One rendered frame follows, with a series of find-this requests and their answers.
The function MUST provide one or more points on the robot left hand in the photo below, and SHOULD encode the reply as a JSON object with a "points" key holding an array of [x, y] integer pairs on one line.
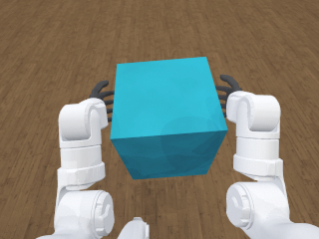
{"points": [[97, 95]]}

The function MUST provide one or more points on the robot right upper arm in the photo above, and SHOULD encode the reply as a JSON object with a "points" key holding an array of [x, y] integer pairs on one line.
{"points": [[261, 210]]}

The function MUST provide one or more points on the robot right hand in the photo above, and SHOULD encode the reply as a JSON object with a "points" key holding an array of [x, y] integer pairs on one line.
{"points": [[234, 88]]}

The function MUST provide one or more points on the left robot shin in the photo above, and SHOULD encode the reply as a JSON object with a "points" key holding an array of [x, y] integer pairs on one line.
{"points": [[138, 218]]}

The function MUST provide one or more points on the carton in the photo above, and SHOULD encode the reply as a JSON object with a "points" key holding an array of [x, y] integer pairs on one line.
{"points": [[167, 119]]}

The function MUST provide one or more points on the robot left thigh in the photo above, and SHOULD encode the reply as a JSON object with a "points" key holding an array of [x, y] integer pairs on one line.
{"points": [[135, 229]]}

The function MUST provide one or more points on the robot left upper arm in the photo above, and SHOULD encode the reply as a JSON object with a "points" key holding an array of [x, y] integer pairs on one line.
{"points": [[86, 214]]}

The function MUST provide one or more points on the left robot forearm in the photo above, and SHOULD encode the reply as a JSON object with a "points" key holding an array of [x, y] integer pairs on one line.
{"points": [[80, 141]]}

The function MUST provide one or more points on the right robot forearm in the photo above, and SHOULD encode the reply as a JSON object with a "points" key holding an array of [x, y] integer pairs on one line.
{"points": [[257, 119]]}

